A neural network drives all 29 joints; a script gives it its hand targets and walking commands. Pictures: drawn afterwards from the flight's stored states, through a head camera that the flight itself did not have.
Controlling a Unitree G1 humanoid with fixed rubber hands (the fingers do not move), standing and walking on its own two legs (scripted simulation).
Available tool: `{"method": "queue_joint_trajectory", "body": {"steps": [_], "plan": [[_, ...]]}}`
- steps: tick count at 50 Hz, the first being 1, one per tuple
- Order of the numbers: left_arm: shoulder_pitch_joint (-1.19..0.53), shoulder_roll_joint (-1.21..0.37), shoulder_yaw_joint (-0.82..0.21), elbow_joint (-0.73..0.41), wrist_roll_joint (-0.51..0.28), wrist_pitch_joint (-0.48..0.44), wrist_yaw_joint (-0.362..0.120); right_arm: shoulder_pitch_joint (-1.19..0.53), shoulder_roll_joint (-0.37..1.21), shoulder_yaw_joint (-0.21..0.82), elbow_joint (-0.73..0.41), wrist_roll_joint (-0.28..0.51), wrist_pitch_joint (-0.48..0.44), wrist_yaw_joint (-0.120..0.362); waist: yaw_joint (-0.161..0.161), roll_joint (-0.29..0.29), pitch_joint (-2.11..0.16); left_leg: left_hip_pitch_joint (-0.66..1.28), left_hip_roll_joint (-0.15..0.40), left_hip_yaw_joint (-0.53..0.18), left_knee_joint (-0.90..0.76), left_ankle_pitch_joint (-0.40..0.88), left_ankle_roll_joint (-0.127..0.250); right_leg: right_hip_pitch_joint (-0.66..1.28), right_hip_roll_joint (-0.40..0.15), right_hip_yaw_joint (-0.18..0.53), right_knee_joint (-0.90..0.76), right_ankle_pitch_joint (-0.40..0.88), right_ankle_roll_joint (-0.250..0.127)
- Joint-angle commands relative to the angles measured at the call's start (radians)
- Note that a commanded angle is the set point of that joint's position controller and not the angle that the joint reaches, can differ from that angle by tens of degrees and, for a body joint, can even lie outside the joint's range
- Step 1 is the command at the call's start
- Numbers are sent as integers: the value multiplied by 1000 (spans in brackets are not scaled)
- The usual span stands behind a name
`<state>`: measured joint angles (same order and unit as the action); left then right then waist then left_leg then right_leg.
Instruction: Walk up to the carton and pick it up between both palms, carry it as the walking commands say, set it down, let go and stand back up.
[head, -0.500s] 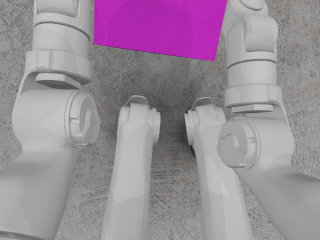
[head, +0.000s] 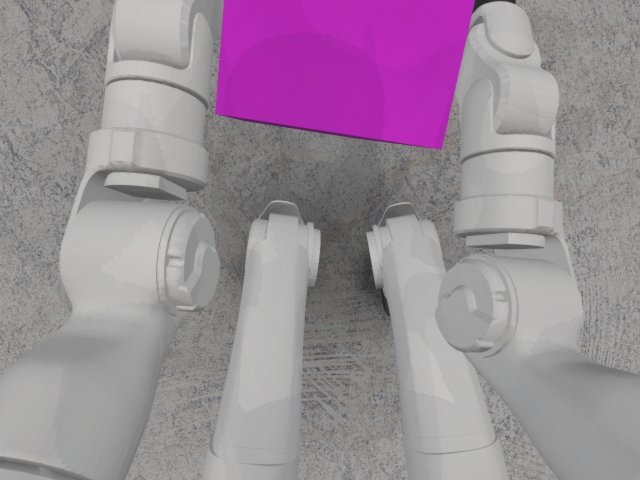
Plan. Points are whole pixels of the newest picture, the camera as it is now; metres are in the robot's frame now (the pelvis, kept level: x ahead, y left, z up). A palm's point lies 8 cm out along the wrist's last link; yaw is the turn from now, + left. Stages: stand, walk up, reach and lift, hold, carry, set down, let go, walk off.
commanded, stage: reach and lift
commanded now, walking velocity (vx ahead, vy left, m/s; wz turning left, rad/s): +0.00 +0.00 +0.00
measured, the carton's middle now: out of the picture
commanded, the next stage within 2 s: none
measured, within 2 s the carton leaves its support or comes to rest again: neither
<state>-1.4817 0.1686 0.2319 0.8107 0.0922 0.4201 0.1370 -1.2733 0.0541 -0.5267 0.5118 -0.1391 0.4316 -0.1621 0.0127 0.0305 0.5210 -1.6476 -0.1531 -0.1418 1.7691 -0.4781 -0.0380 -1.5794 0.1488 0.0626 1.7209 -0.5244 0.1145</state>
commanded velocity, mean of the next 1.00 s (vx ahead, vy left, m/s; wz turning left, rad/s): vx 0.00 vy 0.00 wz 0.00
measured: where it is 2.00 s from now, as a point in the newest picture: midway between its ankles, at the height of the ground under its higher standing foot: (334, 286)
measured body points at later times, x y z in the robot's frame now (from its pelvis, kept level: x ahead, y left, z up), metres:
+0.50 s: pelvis +0.00 -0.01 +0.05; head +0.30 +0.01 +0.37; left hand +0.54 +0.13 -0.02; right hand +0.51 -0.12 -0.03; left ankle +0.15 +0.11 -0.48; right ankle +0.14 -0.15 -0.48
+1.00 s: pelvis +0.05 +0.00 +0.11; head +0.22 +0.03 +0.52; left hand +0.52 +0.13 +0.08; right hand +0.49 -0.13 +0.08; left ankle +0.15 +0.11 -0.48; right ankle +0.14 -0.15 -0.48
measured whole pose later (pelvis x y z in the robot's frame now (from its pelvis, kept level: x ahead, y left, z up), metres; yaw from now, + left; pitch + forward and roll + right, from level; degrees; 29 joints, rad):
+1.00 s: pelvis +0.05 +0.00 +0.11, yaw +1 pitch +23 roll -3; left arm -0.99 -0.04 0.41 0.86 0.27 0.36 0.12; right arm -0.88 0.17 -0.59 0.67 -0.27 0.40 -0.09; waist -0.04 0.01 -0.02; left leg -1.32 -0.14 -0.15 1.37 -0.44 -0.02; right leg -1.26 0.12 0.11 1.32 -0.47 0.08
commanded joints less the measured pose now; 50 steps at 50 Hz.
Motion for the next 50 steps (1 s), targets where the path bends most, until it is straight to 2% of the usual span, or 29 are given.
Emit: {"method": "queue_joint_trajectory", "body": {"steps": [1, 2, 3, 6, 9, 10, 11, 12, 13, 14, 16, 17, 18, 19, 23, 27, 29, 31, 32, 35, 36, 37, 41, 42, 44, 45, 46, 49, 50], "plan": [[-494, -1213, -420, -54, -125, -42, -254, -947, 993, 684, -103, 177, -58, 236, -52, 45, -2111, 800, -13, 160, -210, 257, 12, 416, 45, -173, -150, 237, -68], [-478, -1226, -416, -22, -129, -40, -258, -973, 984, 693, -134, 170, -62, 232, -68, 20, -2134, 778, -17, 156, -206, 265, 14, 445, 45, -171, -154, 255, -67], [-472, -1233, -427, -53, -132, -41, -261, -962, 993, 700, -137, 177, -62, 231, -61, 31, -2164, 791, -20, 155, -213, 280, 13, 468, 46, -170, -154, 271, -67], [-512, -1162, -426, -128, -140, -57, -259, -939, 1028, 744, -144, 190, -45, 228, -32, -34, -2182, 778, -20, 167, -231, 288, 24, 533, 49, -155, -179, 282, -48], [-525, -1179, -500, -221, -180, -54, -250, -930, 1041, 822, -217, 232, -38, 213, -21, -6, -2342, 862, -33, 175, -226, 385, 18, 668, 51, -132, -194, 390, -45], [-545, -1129, -484, -221, -170, -55, -246, -877, 1046, 792, -123, 215, -25, 209, -21, -25, -2255, 812, -28, 174, -242, 331, 21, 636, 50, -128, -204, 346, -39], [-497, -1140, -474, -157, -154, -48, -250, -870, 1056, 796, -127, 221, -27, 207, 7, -24, -2215, 796, -32, 181, -247, 305, 25, 649, 50, -119, -214, 318, -44], [-510, -1165, -509, -213, -174, -50, -254, -878, 1039, 806, -190, 231, -36, 203, -16, 1, -2278, 840, -34, 178, -256, 347, 20, 679, 49, -123, -217, 356, -47], [-511, -1149, -486, -189, -161, -53, -252, -832, 1034, 773, -107, 211, -30, 205, -19, 11, -2184, 803, -26, 170, -270, 301, 23, 630, 43, -123, -222, 313, -48], [-484, -1191, -513, -205, -171, -50, -255, -847, 1043, 794, -169, 213, -36, 202, -29, -6, -2263, 853, -33, 171, -269, 317, 20, 685, 48, -125, -237, 332, -49], [-465, -1203, -506, -164, -162, -47, -255, -825, 1063, 798, -143, 222, -37, 201, -17, 22, -2218, 868, -29, 175, -280, 303, 21, 666, 46, -121, -246, 315, -51], [-527, -1183, -537, -238, -185, -52, -251, -849, 1049, 798, -153, 228, -40, 199, -22, 29, -2224, 876, -25, 172, -288, 300, 16, 658, 48, -116, -251, 318, -54], [-502, -1155, -493, -165, -161, -56, -251, -841, 1047, 772, -93, 205, -38, 201, -30, -10, -2111, 806, -20, 162, -300, 244, 23, 608, 44, -115, -261, 266, -49], [-465, -1172, -461, -134, -147, -55, -253, -888, 1043, 787, -159, 217, -46, 206, 4, -12, -2123, 826, -23, 177, -313, 243, 28, 641, 39, -115, -273, 262, -47], [-494, -1180, -455, -155, -146, -62, -253, -890, 1042, 768, -144, 197, -52, 206, -24, -23, -2141, 852, -24, 164, -339, 216, 30, 660, 34, -112, -299, 235, -46], [-482, -1246, -519, -172, -171, -49, -242, -903, 1025, 775, -187, 212, -59, 210, -67, 29, -2204, 993, -20, 141, -366, 218, 10, 668, 34, -115, -327, 238, -59], [-486, -1229, -430, -48, -133, -42, -255, -866, 1015, 698, -23, 157, -43, 226, -68, 14, -1955, 876, -6, 145, -420, 38, 18, 582, 19, -113, -369, 76, -62], [-500, -1264, -445, -100, -144, -42, -255, -848, 1029, 679, -23, 144, -47, 240, -95, 24, -2003, 952, -6, 126, -447, 43, 14, 597, 15, -124, -380, 99, -66], [-475, -1310, -512, -172, -182, -42, -251, -847, 1056, 730, -130, 181, -52, 241, -111, 41, -2186, 1086, -11, 116, -435, 149, 11, 676, 28, -133, -372, 207, -67], [-376, -1334, -414, -20, -115, -31, -242, -786, 1019, 618, -11, 146, -59, 258, -101, 89, -1938, 1050, 2, 99, -449, 97, 2, 490, 30, -126, -377, 141, -84], [-415, -1353, -434, -79, -133, -38, -243, -816, 1025, 645, -44, 159, -62, 270, -91, 85, -1988, 1092, 2, 98, -475, 107, -5, 528, 26, -129, -391, 158, -84], [-367, -1346, -386, 0, -90, -37, -243, -800, 1013, 598, -12, 120, -69, 273, -103, 73, -1877, 1043, 2, 81, -482, 69, -4, 461, 28, -141, -389, 124, -85], [-282, -1318, -278, 23, -35, -60, -237, -657, 1042, 509, 110, 56, -73, 279, -116, 58, -1618, 968, -2, 92, -516, 77, 2, 479, 19, -128, -451, 123, -83], [-186, -1333, -240, 52, -1, -67, -233, -642, 1052, 510, 80, 52, -82, 278, -93, 51, -1582, 967, -5, 98, -526, 128, 10, 485, 21, -127, -462, 163, -82], [-95, -1332, -129, 164, 75, -63, -229, -534, 1034, 414, 164, -9, -84, 273, -76, 64, -1329, 894, -6, 108, -572, 99, 11, 452, 18, -122, -507, 128, -90], [-112, -1366, -192, 62, 48, -79, -224, -506, 1067, 442, 125, 11, -99, 277, -89, 92, -1426, 945, -9, 100, -592, 160, 9, 525, 24, -114, -515, 204, -98], [-95, -1322, -146, 96, 87, -86, -223, -498, 1066, 417, 167, -2, -103, 282, -57, 79, -1326, 899, -1, 90, -608, 112, 16, 472, 22, -113, -523, 159, -98], [-86, -1326, -270, -10, 51, -109, -226, -343, 1097, 473, 180, 7, -108, 281, -89, 85, -1393, 981, -2, 92, -649, 216, 6, 591, 26, -103, -568, 270, -90], [-2, -1283, -245, 22, 77, -115, -226, -279, 1121, 465, 206, -4, -106, 281, -63, 65, -1356, 948, -2, 98, -659, 226, 8, 581, 27, -105, -581, 265, -82]]}}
